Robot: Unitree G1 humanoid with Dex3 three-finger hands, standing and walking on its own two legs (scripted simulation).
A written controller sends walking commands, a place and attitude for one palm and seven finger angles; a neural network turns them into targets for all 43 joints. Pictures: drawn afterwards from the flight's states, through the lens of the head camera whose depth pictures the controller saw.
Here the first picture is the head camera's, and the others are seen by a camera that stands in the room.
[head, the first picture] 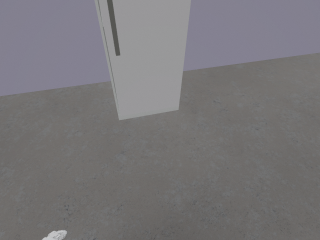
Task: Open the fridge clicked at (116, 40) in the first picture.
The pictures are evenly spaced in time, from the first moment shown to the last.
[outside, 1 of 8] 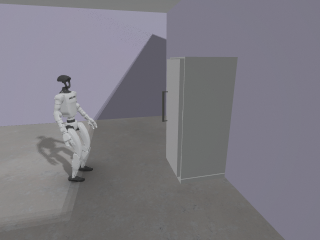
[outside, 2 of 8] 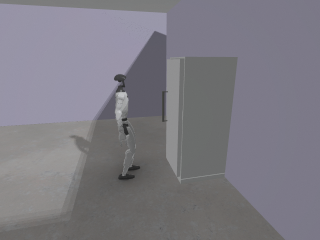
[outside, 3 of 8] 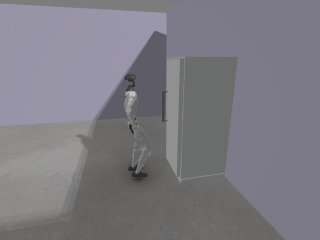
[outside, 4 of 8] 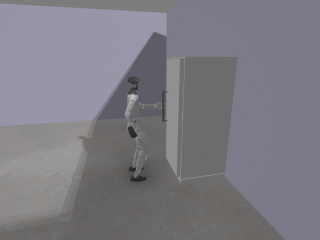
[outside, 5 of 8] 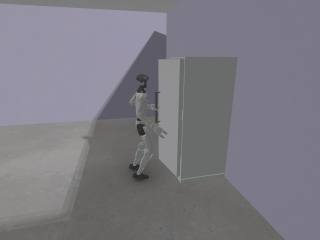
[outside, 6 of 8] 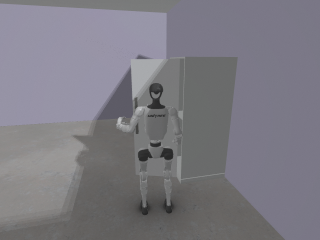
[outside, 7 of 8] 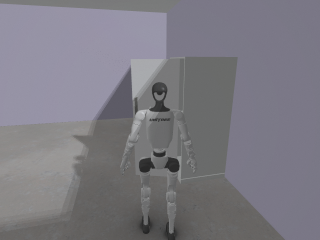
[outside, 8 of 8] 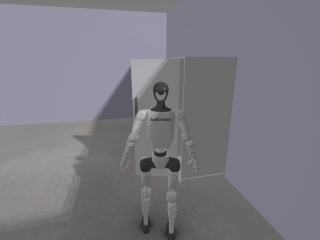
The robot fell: no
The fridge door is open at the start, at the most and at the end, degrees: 0 80 71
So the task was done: yes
